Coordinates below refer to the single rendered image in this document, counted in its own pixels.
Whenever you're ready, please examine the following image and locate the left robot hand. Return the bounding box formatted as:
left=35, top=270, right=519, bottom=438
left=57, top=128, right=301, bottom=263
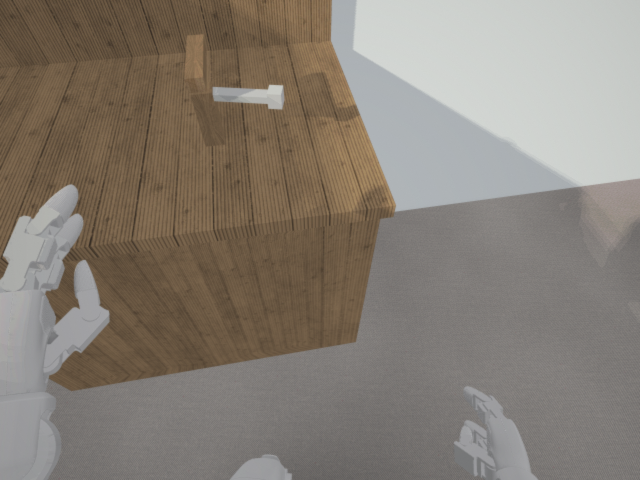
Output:
left=0, top=184, right=110, bottom=396

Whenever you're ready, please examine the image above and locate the robot left forearm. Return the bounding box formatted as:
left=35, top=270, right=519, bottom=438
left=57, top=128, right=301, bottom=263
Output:
left=0, top=392, right=61, bottom=480

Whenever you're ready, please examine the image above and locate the left robot thigh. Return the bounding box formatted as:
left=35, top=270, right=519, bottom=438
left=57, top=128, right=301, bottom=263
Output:
left=230, top=458, right=292, bottom=480

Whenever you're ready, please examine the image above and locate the right robot hand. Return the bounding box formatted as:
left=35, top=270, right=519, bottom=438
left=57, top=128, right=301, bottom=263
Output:
left=454, top=386, right=531, bottom=480

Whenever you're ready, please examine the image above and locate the tap lever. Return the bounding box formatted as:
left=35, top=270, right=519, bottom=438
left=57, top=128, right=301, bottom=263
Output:
left=213, top=85, right=284, bottom=109

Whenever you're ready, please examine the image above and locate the counter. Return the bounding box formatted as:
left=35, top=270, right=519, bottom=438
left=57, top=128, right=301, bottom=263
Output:
left=0, top=0, right=396, bottom=391

